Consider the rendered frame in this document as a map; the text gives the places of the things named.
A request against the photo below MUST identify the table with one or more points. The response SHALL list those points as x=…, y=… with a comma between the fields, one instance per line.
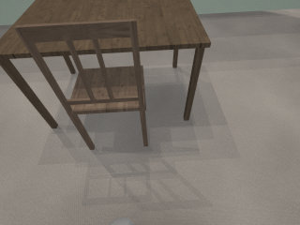
x=161, y=25

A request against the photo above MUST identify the chair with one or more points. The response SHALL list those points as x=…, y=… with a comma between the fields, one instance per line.
x=96, y=90

